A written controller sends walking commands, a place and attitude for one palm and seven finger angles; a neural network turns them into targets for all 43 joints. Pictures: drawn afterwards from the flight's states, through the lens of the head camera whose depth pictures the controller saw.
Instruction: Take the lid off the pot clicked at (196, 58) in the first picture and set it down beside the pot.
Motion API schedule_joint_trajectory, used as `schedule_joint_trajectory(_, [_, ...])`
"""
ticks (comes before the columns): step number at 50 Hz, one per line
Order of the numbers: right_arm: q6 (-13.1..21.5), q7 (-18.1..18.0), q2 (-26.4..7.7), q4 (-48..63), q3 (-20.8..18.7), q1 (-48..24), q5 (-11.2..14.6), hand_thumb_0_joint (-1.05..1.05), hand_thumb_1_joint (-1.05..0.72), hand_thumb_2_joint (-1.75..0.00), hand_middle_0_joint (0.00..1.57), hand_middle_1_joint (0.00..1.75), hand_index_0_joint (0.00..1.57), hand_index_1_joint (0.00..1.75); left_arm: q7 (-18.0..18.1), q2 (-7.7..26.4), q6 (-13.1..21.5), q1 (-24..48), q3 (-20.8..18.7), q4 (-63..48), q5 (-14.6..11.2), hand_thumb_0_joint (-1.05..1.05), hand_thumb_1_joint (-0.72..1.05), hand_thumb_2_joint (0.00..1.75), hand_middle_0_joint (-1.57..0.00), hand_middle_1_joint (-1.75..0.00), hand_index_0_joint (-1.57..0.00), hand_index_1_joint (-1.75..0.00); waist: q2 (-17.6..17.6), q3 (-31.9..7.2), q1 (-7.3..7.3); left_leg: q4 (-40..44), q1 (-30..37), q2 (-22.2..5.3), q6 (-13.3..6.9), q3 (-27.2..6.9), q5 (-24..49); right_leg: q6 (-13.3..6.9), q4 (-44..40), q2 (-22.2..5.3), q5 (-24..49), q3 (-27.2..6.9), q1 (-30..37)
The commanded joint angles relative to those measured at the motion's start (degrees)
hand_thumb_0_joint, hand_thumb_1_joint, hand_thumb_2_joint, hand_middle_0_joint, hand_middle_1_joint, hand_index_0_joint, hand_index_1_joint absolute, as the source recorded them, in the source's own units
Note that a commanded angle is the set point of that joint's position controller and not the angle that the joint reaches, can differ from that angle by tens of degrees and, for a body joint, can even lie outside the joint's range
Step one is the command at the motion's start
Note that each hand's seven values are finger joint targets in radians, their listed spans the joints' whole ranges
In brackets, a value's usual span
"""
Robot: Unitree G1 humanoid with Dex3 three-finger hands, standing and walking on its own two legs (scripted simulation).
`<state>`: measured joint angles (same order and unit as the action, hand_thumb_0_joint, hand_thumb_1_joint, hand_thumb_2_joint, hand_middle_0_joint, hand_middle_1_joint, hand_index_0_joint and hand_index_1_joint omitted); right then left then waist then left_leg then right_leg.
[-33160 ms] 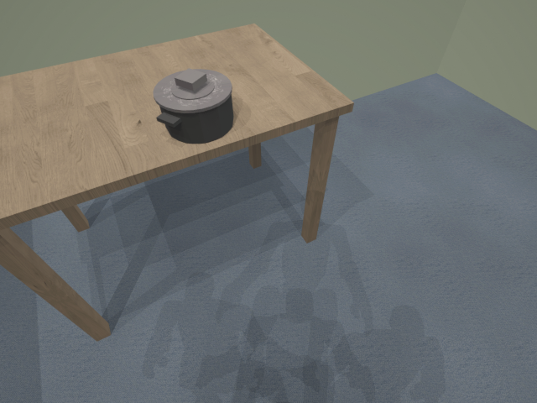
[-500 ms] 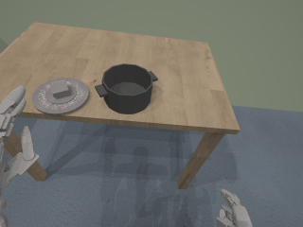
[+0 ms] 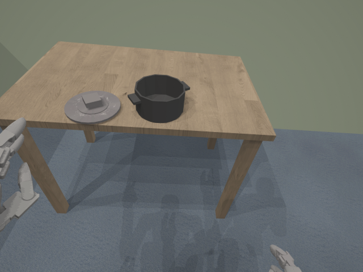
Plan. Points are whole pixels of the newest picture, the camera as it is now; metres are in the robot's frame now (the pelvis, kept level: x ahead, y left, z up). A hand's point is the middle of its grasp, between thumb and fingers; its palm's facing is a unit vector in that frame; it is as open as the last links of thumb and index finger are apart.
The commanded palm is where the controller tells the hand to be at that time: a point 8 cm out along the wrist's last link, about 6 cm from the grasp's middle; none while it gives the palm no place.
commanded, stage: stop stepping back and stand still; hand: left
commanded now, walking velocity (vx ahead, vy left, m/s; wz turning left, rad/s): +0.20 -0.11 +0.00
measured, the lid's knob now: (91, 100) +0.67 +0.34 +0.00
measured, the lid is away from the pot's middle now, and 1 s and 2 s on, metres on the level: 0.24 0.24 0.24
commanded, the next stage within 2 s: let the arm hang, fingers relaxed in 1.60 s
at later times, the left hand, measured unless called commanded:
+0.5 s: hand (16, 231) +0.14 +0.24 +0.16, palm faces +0.36 -0.81 -0.46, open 7.4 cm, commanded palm none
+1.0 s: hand out of the picture -0.03 +0.19 -0.18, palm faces +0.15 -0.96 -0.23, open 7.2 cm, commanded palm none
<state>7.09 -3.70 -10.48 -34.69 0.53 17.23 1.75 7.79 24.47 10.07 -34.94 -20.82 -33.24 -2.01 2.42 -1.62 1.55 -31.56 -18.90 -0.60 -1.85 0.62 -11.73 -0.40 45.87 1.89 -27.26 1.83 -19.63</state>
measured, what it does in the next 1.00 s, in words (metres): steps on the spot: right foot, then left foot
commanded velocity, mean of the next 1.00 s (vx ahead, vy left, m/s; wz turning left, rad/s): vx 0.07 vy -0.02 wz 0.00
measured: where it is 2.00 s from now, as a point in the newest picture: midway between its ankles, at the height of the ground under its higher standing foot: outside the picture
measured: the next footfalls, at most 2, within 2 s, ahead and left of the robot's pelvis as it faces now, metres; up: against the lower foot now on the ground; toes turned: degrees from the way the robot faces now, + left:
right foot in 0.06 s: +0.04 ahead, -0.10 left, +0.00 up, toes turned +4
left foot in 0.22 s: +0.01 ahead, +0.12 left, +0.00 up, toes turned +9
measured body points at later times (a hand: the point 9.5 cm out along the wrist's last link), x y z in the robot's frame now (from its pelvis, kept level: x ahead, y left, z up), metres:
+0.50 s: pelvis -0.05 +0.00 +0.00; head -0.06 +0.01 +0.44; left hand +0.11 +0.28 +0.19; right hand +0.12 -0.21 -0.08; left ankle -0.02 +0.12 -0.71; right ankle -0.03 -0.09 -0.73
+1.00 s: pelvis +0.01 +0.00 -0.01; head +0.06 +0.01 +0.44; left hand -0.03 +0.24 -0.16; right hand +0.01 -0.24 -0.15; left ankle -0.03 +0.11 -0.74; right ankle +0.00 -0.11 -0.73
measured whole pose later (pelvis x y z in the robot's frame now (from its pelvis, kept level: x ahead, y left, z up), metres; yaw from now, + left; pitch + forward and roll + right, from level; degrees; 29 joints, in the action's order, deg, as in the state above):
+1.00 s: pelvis +0.01 +0.00 -0.01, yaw +7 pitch +2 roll -1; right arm -1.4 -1.1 -10.1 -55.4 -3.0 21.0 -0.4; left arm 1.5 10.8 -1.1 -19.5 -2.9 57.2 0.4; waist -0.3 4.3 0.8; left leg -35.0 -17.0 -1.7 -1.9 1.0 -18.5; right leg -1.7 33.5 2.3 -19.1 1.1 -16.5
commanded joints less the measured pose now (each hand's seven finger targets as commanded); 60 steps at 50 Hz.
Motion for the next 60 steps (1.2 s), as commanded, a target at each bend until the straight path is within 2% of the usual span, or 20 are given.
schedule_joint_trajectory(1, [2.04,-0.29,-8.85,9.21,-2.92,-10.01,-0.83,0.0,-0.9,-0.9,0.2,0.3,0.2,0.3,-0.14,7.46,2.95,2.34,-3.37,-7.19,0.52,0.0,0.9,0.9,-0.2,-0.3,-0.2,-0.3,-1.82,0.94,-1.57,5.9,-11.52,-1.99,-0.21,-3.05,-25.27,-3.76,-24.68,-2.65,-0.8,-2.29,14.17])
schedule_joint_trajectory(3, [1.01,-0.22,-9.13,9.8,-3.32,-9.63,-1.14,0.0,-0.9,-0.9,0.2,0.3,0.2,0.3,-0.66,10.62,2.89,8.75,-4.46,-12.35,-0.56,0.0,0.9,0.9,-0.2,-0.3,-0.2,-0.3,13.57,-1.42,-0.36,-26.54,-7.86,3.52,0.94,3.04,-9.45,-11.03,-37.52,-19.76,-0.34,-24.54,2.42])
schedule_joint_trajectory(5, [1.98,-0.34,-7.31,7.04,-2.67,-8.05,-1.15,0.0,-0.9,-0.9,0.2,0.3,0.2,0.3,-0.21,7.58,2.46,8.66,-3.76,-7.65,-1.29,0.0,0.9,0.9,-0.2,-0.3,-0.2,-0.3,8.35,0.45,0.49,-27.64,-5.27,-0.97,0.73,-1.42,-15.55,-10.62,-38.18,-21.23,-15.76,-22.84,-6.97])
schedule_joint_trajectory(9, [2.5,-2.04,-7.26,7.7,-1.27,-10.4,-1.39,0.0,-0.9,-0.9,0.2,0.3,0.2,0.3,0.95,6.36,2.83,9.27,-2.56,-9.59,0.15,0.0,0.9,0.9,-0.2,-0.3,-0.2,-0.3,-2.65,3.78,0.58,2.74,8.32,-1.76,-1.01,2.97,-13.82,-6.66,-25.71,-12.83,-11.28,-10.65,-10.81])
schedule_joint_trajectory(11, [4.09,-2.23,-8.97,9.31,-1.24,-9.77,-0.74,0.0,-0.9,-0.9,0.2,0.3,0.2,0.3,1.83,6.63,4.57,9.64,-2.89,-14.36,0.12,0.0,0.9,0.9,-0.2,-0.3,-0.2,-0.3,-24.24,1.06,-0.1,19.79,12.93,-14.22,-5.65,-17.65,-21.63,-1.06,1.06,-0.36,-2.12,0.38,-12.51])
schedule_joint_trajectory(14, [4.63,-0.72,-7.73,8.68,-1.54,-10.11,-0.26,0.0,-0.9,-0.9,0.2,0.3,0.2,0.3,1.46,7.33,2.89,5.8,-3.74,-12.47,-0.15,0.0,0.9,0.9,-0.2,-0.3,-0.2,-0.3,-13.62,2.92,-0.85,26.53,-2.64,-18.65,-9.03,-24.27,-34.29,-0.24,17.48,-1.98,0.0,-3.84,-9.6])
schedule_joint_trajectory(19, [2.52,-0.2,-8.0,9.28,-1.34,-12.26,-0.87,0.0,-0.9,-0.9,0.2,0.3,0.2,0.3,1.42,8.35,1.58,1.28,-4.89,-10.42,0.08,0.0,0.9,0.9,-0.2,-0.3,-0.2,-0.3,-11.56,1.46,-2.13,16.3,-13.33,-10.36,-2.23,-5.13,-29.04,-2.08,-13.37,-0.2,0.58,3.73,16.92])
schedule_joint_trajectory(22, [1.47,-0.15,-7.32,9.57,-2.21,-9.81,-0.95,0.0,-0.9,-0.9,0.2,0.3,0.2,0.3,0.73,9.65,1.58,4.63,-5.21,-11.56,-0.44,0.0,0.9,0.9,-0.2,-0.3,-0.2,-0.3,10.67,-0.33,-0.73,-23.19,-12.45,1.97,0.91,3.82,-12.83,-11.47,-36.09,-19.71,1.85,-28.34,8.84])
schedule_joint_trajectory(24, [3.33,5.01,-11.95,-3.26,-7.08,-8.61,-1.06,0.0,-0.9,-0.9,0.2,0.3,0.2,0.3,-4.26,-2.95,-6.68,13.09,12.93,34.51,5.58,0.0,0.9,0.9,-0.2,-0.3,-0.2,-0.3,0.62,-0.94,2.02,-29.67,-14.5,-8.61,1.16,2.35,-20.19,-10.55,-25.19,-27.59,14.77,-8.99,2.89])
schedule_joint_trajectory(30, [-7.2,5.05,-8.4,-1.05,-5.08,1.42,-3.03,0.0,-0.9,-0.9,0.2,0.3,0.2,0.3,-5.85,-3.33,-9.89,18.84,14.69,51.52,4.18,0.0,0.9,0.9,-0.2,-0.3,-0.2,-0.3,9.93,5.98,2.33,-11.12,-1.67,-2.24,-0.15,3.16,-15.34,-9.15,-21.49,-16.67,10.01,-7.17,-5.02])
schedule_joint_trajectory(33, [-6.53,3.88,-15.35,-4.44,-6.38,7.05,-4.78,0.0,-0.9,-0.9,0.2,0.3,0.2,0.3,-7.57,-7.11,-10.57,23.12,16.85,58.17,2.92,0.0,0.9,0.9,-0.2,-0.3,-0.2,-0.3,-19.19,7.49,3.9,16.56,9.42,-22.46,-12.91,-29.94,-8.35,-0.08,12.16,-1.18,-8.61,1.63,-23.95])
schedule_joint_trajectory(34, [-6.43,3.3,-16.6,-4.48,-6.55,4.9,-4.73,0.0,-0.9,-0.9,0.2,0.3,0.2,0.3,-7.99,-5.39,-10.16,26.65,16.47,59.07,2.63,0.0,0.9,0.9,-0.2,-0.3,-0.2,-0.3,-9.47,4.96,3.28,18.58,4.25,-24.51,-14.51,-31.52,-10.79,-0.52,16.02,-4.74,-5.79,-5.42,-19.59])
schedule_joint_trajectory(37, [-5.22,2.44,-11.63,-7.34,-4.85,-1.99,-4.33,0.0,-0.9,-0.9,0.2,0.3,0.2,0.3,-8.18,-5.49,-10.13,24.61,17.31,69.44,2.48,0.0,0.9,0.9,-0.2,-0.3,-0.2,-0.3,-19.96,2.68,-1.51,12.93,-2.25,-16.75,-6.95,-14.24,6.1,-0.83,7.95,-6.1,-3.82,-5.25,-7.34])
schedule_joint_trajectory(39, [-5.52,2.39,-10.23,-9.98,-4.19,-2.48,-3.41,0.0,-0.9,-0.9,0.2,0.3,0.2,0.3,-8.55,-4.33,-9.17,13.46,17.2,77.76,2.37,0.0,0.9,0.9,-0.2,-0.3,-0.2,-0.3,-7.89,-4.72,-5.33,-1.36,-2.08,-8.39,-0.57,-0.97,5.88,-0.81,-12.64,-3.26,11.22,-3.15,10.45])
schedule_joint_trajectory(40, [-5.67,2.32,-6.77,-10.53,-4.32,-0.37,-2.52,0.0,-0.9,-0.9,0.2,0.3,0.2,0.3,-7.57,-2.28,-8.26,10.7,16.1,80.43,2.73,0.0,0.9,0.9,-0.2,-0.3,-0.2,-0.3,4.78,-5.66,-4.37,-11.89,-7.78,-1.36,1.97,4.52,-5.36,-2.46,-20.01,-10.82,25.26,-16.89,15.91])
schedule_joint_trajectory(41, [-6.08,2.73,-5.1,-11.02,-4.56,1.15,-1.92,0.0,-0.9,-0.9,0.2,0.3,0.2,0.3,-6.85,-0.19,-7.89,11.16,15.98,81.42,2.57,0.0,0.9,0.9,-0.2,-0.3,-0.2,-0.3,5.28,-3.1,-3.12,-17.8,-11.32,0.95,2.67,4.53,-18.72,-7.4,-26.58,-19.16,30.67,-28.09,16.23])
schedule_joint_trajectory(45, [-7.14,2.52,-3.72,-15.31,-5.16,3.45,-2.24,0.0,-0.9,-0.9,0.2,0.3,0.2,0.3,-5.39,-4.44,-8.43,19.02,15.97,83.68,3.3,0.0,0.9,0.9,-0.2,-0.3,-0.2,-0.3,6.18,2.18,0.36,-19.2,-8.28,-1.95,0.73,-1.81,-19.0,-12.91,-26.01,-17.4,32.71,-22.4,9.01])
schedule_joint_trajectory(48, [-6.7,2.41,-1.52,-19.72,-4.23,10.84,-2.16,0.0,-0.9,-0.9,0.2,0.3,0.2,0.3,-5.63,-6.87,-9.02,19.87,16.41,85.89,2.32,0.0,0.9,0.9,-0.2,-0.3,-0.2,-0.3,-1.59,-0.24,2.52,6.46,8.53,-2.84,-0.91,-2.5,2.66,-5.78,-17.32,-8.61,30.43,-10.47,5.41])
schedule_joint_trajectory(50, [-6.62,1.49,-7.18,-18.59,-4.84,8.03,-3.01,0.0,-0.9,-0.9,0.2,0.3,0.2,0.3,-6.29,-10.12,-9.53,17.05,17.83,86.42,1.68,0.0,0.9,0.9,-0.2,-0.3,-0.2,-0.3,-13.53,0.73,-0.06,13.67,13.42,-17.32,-8.62,-16.63,9.58,-1.0,-8.76,-2.33,6.1,-1.78,-4.34])
schedule_joint_trajectory(60, [-6.79,1.54,-0.97,-22.34,-4.28,3.79,-1.88,0.0,-0.9,-0.9,0.2,0.3,0.2,0.3,-4.62,-7.84,-8.16,15.31,17.39,92.43,2.24,0.0,0.9,0.9,-0.2,-0.3,-0.2,-0.3,4.7,-0.63,-0.82,0.76,3.92,-2.27,0.83,3.2,4.9,-2.92,-20.58,-10.21,58.07,-9.67,20.47])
